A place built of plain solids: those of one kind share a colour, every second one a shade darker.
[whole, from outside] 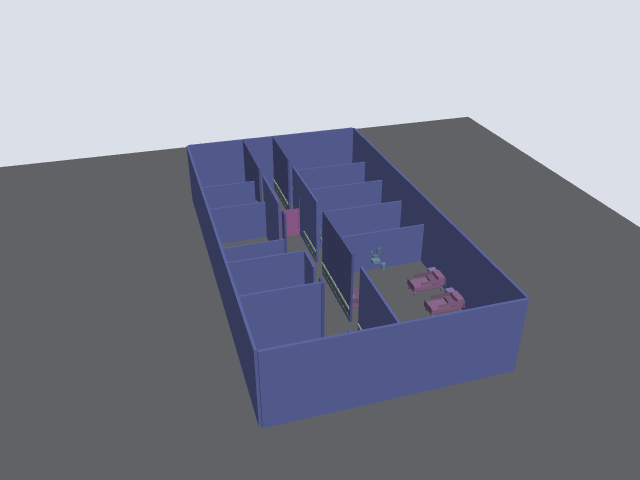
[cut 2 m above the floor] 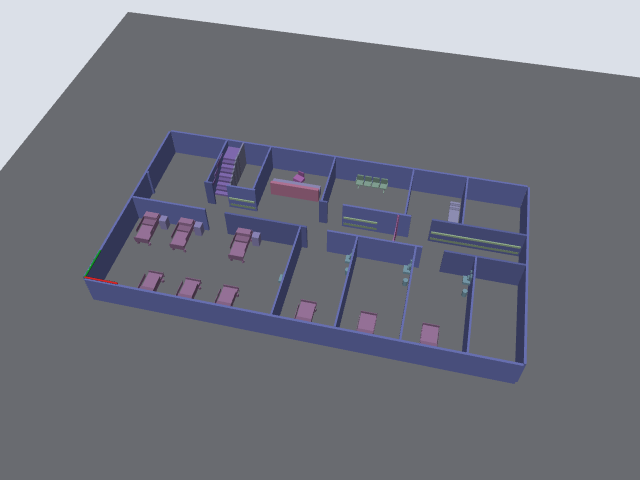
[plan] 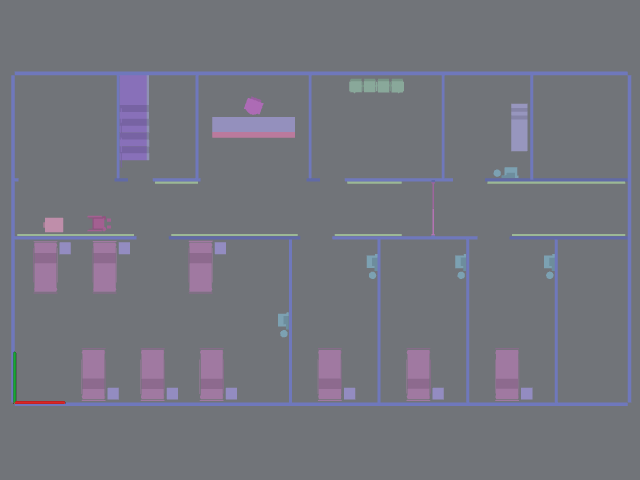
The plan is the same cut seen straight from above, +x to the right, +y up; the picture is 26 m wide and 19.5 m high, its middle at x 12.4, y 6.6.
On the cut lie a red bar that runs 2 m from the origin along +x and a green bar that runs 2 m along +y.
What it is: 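A hospital ward floor, 24.9 x 13.3 m; a corridor 2.36 m wide, a bay of 6 beds, 3 side rooms, a nurses' station, a day room and a lift lobby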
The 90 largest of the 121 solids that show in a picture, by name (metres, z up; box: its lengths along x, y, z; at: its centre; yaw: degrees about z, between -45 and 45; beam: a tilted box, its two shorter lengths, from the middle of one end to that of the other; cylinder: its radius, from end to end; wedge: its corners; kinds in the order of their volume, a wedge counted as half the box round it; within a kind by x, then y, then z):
{
 "wall_1": {"box": [0.15, 13.3, 4.61], "at": [-0.07, 6.65, 2.26]},
 "wall_2": {"box": [0.15, 0.14, 4.61], "at": [0.07, 9.04, 2.26]},
 "wall_3": {"box": [4.95, 0.14, 4.61], "at": [2.48, 6.69, 2.26]},
 "wall_4": {"box": [0.12, 4.25, 4.61], "at": [4.2, 11.17, 2.26]},
 "wall_5": {"box": [0.55, 0.14, 4.61], "at": [4.33, 9.04, 2.26]},
 "wall_6": {"box": [1.95, 0.14, 4.61], "at": [6.58, 9.04, 2.26]},
 "wall_7": {"box": [0.12, 4.25, 4.61], "at": [7.4, 11.17, 2.26]},
 "wall_8": {"box": [5.35, 0.14, 4.61], "at": [8.93, 6.69, 2.26]},
 "wall_9": {"box": [0.12, 6.69, 2.81], "at": [11.2, 3.34, 1.36]},
 "wall_10": {"box": [0.12, 4.25, 2.81], "at": [12.0, 11.17, 1.36]},
 "wall_11": {"box": [0.55, 0.14, 4.61], "at": [12.12, 9.04, 2.26]},
 "wall_12": {"box": [24.9, 0.15, 4.61], "at": [12.45, -0.07, 2.26]},
 "wall_13": {"box": [24.9, 0.15, 4.61], "at": [12.45, 13.37, 2.26]},
 "wall_14": {"box": [0.12, 6.69, 2.81], "at": [14.8, 3.34, 1.36]},
 "wall_15": {"box": [4.4, 0.14, 4.61], "at": [15.6, 9.04, 2.26]},
 "wall_16": {"box": [5.9, 0.14, 4.61], "at": [15.85, 6.69, 2.26]},
 "wall_17": {"box": [0.12, 4.25, 2.81], "at": [17.4, 11.17, 1.36]},
 "wall_18": {"box": [0.12, 6.69, 2.81], "at": [18.4, 3.34, 1.36]},
 "wall_19": {"box": [0.12, 4.25, 2.81], "at": [21.0, 11.17, 1.36]},
 "wall_20": {"box": [0.12, 6.69, 2.81], "at": [22.0, 3.34, 1.36]},
 "wall_21": {"box": [5.8, 0.14, 4.61], "at": [22.0, 9.04, 2.26]},
 "wall_22": {"box": [4.8, 0.14, 4.61], "at": [22.5, 6.69, 2.26]},
 "wall_23": {"box": [0.15, 13.3, 4.61], "at": [24.98, 6.65, 2.26]},
 "bed_hospital_1": {"box": [0.9, 2.0, 0.18], "at": [1.25, 5.5, 0.51]},
 "bed_hospital_2": {"box": [0.9, 0.42, 0.17], "at": [1.25, 5.87, 0.66]},
 "bed_hospital_3": {"box": [0.9, 0.42, 0.43], "at": [1.25, 6.29, 0.79]},
 "bed_hospital_4": {"box": [0.9, 0.42, 0.43], "at": [3.2, 0.34, 0.79]},
 "bed_hospital_5": {"box": [0.9, 0.42, 0.17], "at": [3.2, 0.76, 0.66]},
 "bed_hospital_6": {"box": [0.9, 2.0, 0.18], "at": [3.2, 1.13, 0.51]},
 "bed_hospital_7": {"box": [0.9, 2.0, 0.18], "at": [3.65, 5.5, 0.51]},
 "bed_hospital_8": {"box": [0.9, 0.42, 0.17], "at": [3.65, 5.87, 0.66]},
 "bed_hospital_9": {"box": [0.9, 0.42, 0.43], "at": [3.65, 6.29, 0.79]},
 "bed_hospital_10": {"box": [0.9, 0.42, 0.43], "at": [5.6, 0.34, 0.79]},
 "bed_hospital_11": {"box": [0.9, 0.42, 0.17], "at": [5.6, 0.76, 0.66]},
 "bed_hospital_12": {"box": [0.68, 1.9, 0.07], "at": [5.6, 1.13, 0.21]},
 "bed_hospital_13": {"box": [0.9, 2.0, 0.18], "at": [5.6, 1.13, 0.51]},
 "bed_hospital_14": {"box": [0.9, 2.0, 0.18], "at": [7.55, 5.5, 0.51]},
 "bed_hospital_15": {"box": [0.9, 0.42, 0.17], "at": [7.55, 5.87, 0.66]},
 "bed_hospital_16": {"box": [0.9, 0.42, 0.43], "at": [7.55, 6.29, 0.79]},
 "bed_hospital_17": {"box": [0.9, 0.42, 0.43], "at": [8.0, 0.34, 0.79]},
 "bed_hospital_18": {"box": [0.9, 0.42, 0.17], "at": [8.0, 0.76, 0.66]},
 "bed_hospital_19": {"box": [0.68, 1.9, 0.07], "at": [8.0, 1.13, 0.21]},
 "bed_hospital_20": {"box": [0.9, 2.0, 0.18], "at": [8.0, 1.13, 0.51]},
 "bed_hospital_21": {"box": [0.9, 0.42, 0.43], "at": [12.8, 0.34, 0.79]},
 "bed_hospital_22": {"box": [0.9, 0.42, 0.17], "at": [12.8, 0.76, 0.66]},
 "bed_hospital_23": {"box": [0.9, 2.0, 0.18], "at": [12.8, 1.13, 0.51]},
 "bed_hospital_24": {"box": [0.9, 0.42, 0.43], "at": [16.4, 0.34, 0.79]},
 "bed_hospital_25": {"box": [0.9, 0.42, 0.17], "at": [16.4, 0.76, 0.66]},
 "bed_hospital_26": {"box": [0.9, 2.0, 0.18], "at": [16.4, 1.13, 0.51]},
 "bed_hospital_27": {"box": [0.9, 0.42, 0.43], "at": [20.0, 0.34, 0.79]},
 "bed_hospital_28": {"box": [0.9, 0.42, 0.17], "at": [20.0, 0.76, 0.66]},
 "bed_hospital_29": {"box": [0.9, 2.0, 0.18], "at": [20.0, 1.13, 0.51]},
 "stairs_indoor_1": {"box": [1.1, 0.28, 0.21], "at": [4.81, 9.98, 0.06]},
 "stairs_indoor_2": {"box": [1.1, 0.28, 0.37], "at": [4.81, 10.26, 0.14]},
 "stairs_indoor_3": {"box": [1.1, 0.28, 0.53], "at": [4.81, 10.54, 0.21]},
 "stairs_indoor_4": {"box": [1.1, 0.28, 0.69], "at": [4.81, 10.82, 0.29]},
 "stairs_indoor_5": {"box": [1.1, 0.28, 0.85], "at": [4.81, 11.1, 0.38]},
 "stairs_indoor_6": {"box": [1.1, 0.28, 1.01], "at": [4.81, 11.38, 0.46]},
 "stairs_indoor_7": {"box": [1.1, 0.28, 1.17], "at": [4.81, 11.66, 0.54]},
 "stairs_indoor_8": {"box": [1.1, 0.28, 1.33], "at": [4.81, 11.94, 0.61]},
 "stairs_indoor_9": {"box": [1.1, 1.21, 1.49], "at": [4.81, 12.69, 0.69]},
 "bedside_locker_1": {"box": [0.46, 0.48, 0.84], "at": [2.05, 6.27, 0.44]},
 "bedside_locker_2": {"box": [0.46, 0.48, 0.84], "at": [4.0, 0.36, 0.44]},
 "bedside_locker_3": {"box": [0.46, 0.48, 0.84], "at": [4.45, 6.27, 0.44]},
 "bedside_locker_4": {"box": [0.46, 0.48, 0.84], "at": [6.4, 0.36, 0.44]},
 "bedside_locker_5": {"box": [0.46, 0.48, 0.84], "at": [8.35, 6.27, 0.44]},
 "bedside_locker_6": {"box": [0.46, 0.48, 0.84], "at": [8.8, 0.36, 0.44]},
 "bedside_locker_7": {"box": [0.46, 0.48, 0.84], "at": [13.6, 0.36, 0.44]},
 "bedside_locker_8": {"box": [0.46, 0.48, 0.84], "at": [17.2, 0.36, 0.44]},
 "bedside_locker_9": {"box": [0.46, 0.48, 0.84], "at": [20.8, 0.36, 0.44]},
 "desk_top_station_1": {"box": [3.37, 0.62, 0.79], "at": [9.7, 11.29, 0.34]},
 "desk_front_station_1": {"box": [3.37, 0.23, 1.15], "at": [9.7, 10.87, 0.53]},
 "cart_ward_1": {"box": [0.74, 0.59, 0.92], "at": [1.6, 7.21, 0.59]},
 "sink_clinical_1": {"box": [0.44, 0.52, 0.2], "at": [10.91, 3.34, 0.76]},
 "sink_clinical_2": {"cylinder": 0.15, "from": [10.94, 2.79, 0.0], "to": [10.94, 2.79, 0.45]},
 "sink_clinical_3": {"box": [0.44, 0.52, 0.2], "at": [14.52, 5.72, 0.76]},
 "sink_clinical_4": {"cylinder": 0.15, "from": [14.54, 5.17, 0.0], "to": [14.54, 5.17, 0.45]},
 "sink_clinical_5": {"box": [0.44, 0.52, 0.2], "at": [18.11, 5.72, 0.76]},
 "sink_clinical_6": {"cylinder": 0.15, "from": [18.14, 5.17, 0.0], "to": [18.14, 5.17, 0.45]},
 "sink_clinical_7": {"box": [0.52, 0.44, 0.2], "at": [20.15, 9.34, 0.76]},
 "sink_clinical_8": {"box": [0.44, 0.52, 0.2], "at": [21.71, 5.72, 0.76]},
 "stair_wall_1": {"box": [0.1, 1.21, 2.39], "at": [5.41, 12.69, 1.15]},
 "handrail_wall_1": {"box": [4.75, 0.09, 0.14], "at": [2.48, 6.8, 0.9]},
 "handrail_wall_2": {"box": [5.15, 0.09, 0.14], "at": [8.93, 6.8, 0.9]},
 "handrail_wall_3": {"box": [2.72, 0.09, 0.14], "at": [14.36, 6.8, 0.9]},
 "handrail_wall_4": {"box": [5.6, 0.09, 0.14], "at": [22.0, 8.93, 0.9]},
 "handrail_wall_5": {"box": [4.6, 0.09, 0.14], "at": [22.5, 6.8, 0.9]},
 "treatment_couch_1": {"box": [0.66, 1.93, 0.1], "at": [20.5, 11.17, 0.57]},
 "fire_doors_1": {"box": [0.06, 1.03, 2.15], "at": [17.0, 7.35, 1.02]},
 "task_chair_1": {"box": [0.68, 0.48, 0.26], "at": [9.71, 12.04, 0.58], "yaw": -19.9}
}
